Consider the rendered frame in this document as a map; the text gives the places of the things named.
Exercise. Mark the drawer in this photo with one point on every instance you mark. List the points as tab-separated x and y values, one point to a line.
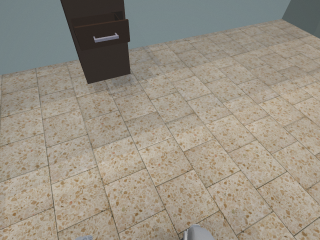
99	26

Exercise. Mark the handle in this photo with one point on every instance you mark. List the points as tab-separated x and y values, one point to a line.
101	39

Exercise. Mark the robot right thigh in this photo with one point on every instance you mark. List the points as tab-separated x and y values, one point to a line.
197	233

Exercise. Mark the robot right shin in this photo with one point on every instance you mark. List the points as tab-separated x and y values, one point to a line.
195	225

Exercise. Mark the cabinet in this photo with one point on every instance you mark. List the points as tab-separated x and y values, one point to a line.
102	63

